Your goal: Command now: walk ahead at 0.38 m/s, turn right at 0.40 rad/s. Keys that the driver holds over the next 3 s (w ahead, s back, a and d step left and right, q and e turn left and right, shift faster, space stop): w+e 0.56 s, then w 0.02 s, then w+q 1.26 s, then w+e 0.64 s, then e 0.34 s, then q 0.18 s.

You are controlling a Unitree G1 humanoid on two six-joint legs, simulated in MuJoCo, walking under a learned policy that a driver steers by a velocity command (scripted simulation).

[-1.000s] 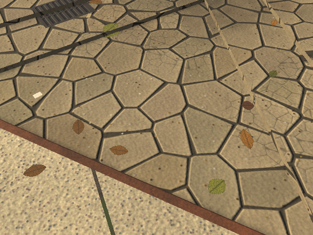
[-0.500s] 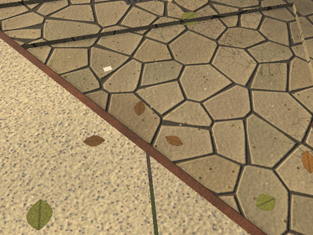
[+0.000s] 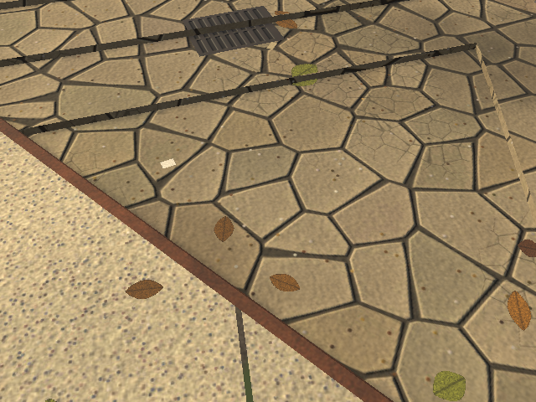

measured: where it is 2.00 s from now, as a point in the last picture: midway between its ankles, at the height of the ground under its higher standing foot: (339, 234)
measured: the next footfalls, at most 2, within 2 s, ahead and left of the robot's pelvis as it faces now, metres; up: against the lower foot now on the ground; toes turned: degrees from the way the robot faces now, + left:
right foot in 0.26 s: +0.23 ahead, -0.19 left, +0.00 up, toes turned -12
left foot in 0.68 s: +0.57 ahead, -0.09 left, +0.00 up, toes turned -22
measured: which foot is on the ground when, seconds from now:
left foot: down 0.00-0.26, up 0.28-0.66, down 0.68-1.00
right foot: up 0.00-0.24, down 0.26-0.70, up 0.72-1.00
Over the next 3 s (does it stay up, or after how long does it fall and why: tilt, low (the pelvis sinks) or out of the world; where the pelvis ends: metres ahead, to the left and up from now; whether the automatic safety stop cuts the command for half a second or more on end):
stays up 1.53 -0.20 -0.15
